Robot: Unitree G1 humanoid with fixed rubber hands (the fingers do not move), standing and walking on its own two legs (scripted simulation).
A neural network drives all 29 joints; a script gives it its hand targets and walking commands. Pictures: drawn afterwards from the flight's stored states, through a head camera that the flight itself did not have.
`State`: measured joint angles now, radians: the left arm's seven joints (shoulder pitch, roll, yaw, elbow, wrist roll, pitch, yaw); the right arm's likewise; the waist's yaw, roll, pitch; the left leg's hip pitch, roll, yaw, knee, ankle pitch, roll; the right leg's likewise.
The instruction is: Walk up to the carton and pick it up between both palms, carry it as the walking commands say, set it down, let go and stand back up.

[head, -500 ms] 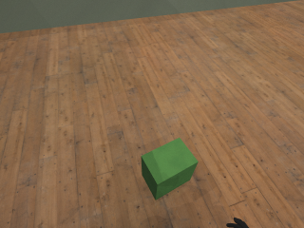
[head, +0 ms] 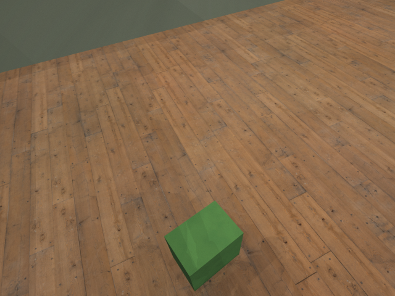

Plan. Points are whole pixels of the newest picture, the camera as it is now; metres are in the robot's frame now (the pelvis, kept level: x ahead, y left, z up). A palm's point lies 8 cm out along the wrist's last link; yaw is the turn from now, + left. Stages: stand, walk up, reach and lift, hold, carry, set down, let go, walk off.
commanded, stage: walk up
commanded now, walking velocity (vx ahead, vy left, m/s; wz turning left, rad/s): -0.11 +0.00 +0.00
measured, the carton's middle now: (204, 245) +0.45 +0.00 -0.64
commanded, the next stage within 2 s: none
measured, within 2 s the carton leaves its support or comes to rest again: neither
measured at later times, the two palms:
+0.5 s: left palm out of the picture -0.01 +0.25 -0.15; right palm out of the picture +0.01 -0.20 -0.14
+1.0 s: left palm out of the picture -0.03 +0.21 -0.14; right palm out of the picture -0.07 -0.24 -0.13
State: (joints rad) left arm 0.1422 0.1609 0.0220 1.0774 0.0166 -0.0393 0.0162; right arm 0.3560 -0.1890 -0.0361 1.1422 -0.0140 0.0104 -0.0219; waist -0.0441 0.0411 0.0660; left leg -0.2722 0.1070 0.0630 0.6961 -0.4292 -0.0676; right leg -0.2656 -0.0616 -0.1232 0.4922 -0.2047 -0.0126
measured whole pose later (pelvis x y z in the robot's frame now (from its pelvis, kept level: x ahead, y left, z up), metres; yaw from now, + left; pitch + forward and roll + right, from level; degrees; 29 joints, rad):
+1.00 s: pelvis -0.03 -0.02 +0.01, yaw +6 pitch +0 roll -2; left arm 0.26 0.17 0.04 1.08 0.03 0.04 0.01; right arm 0.36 -0.12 -0.06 1.14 -0.03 0.02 -0.04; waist -0.05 0.00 0.01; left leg -0.18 0.03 -0.03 0.35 -0.17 0.00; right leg -0.35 0.00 -0.05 0.80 -0.32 0.06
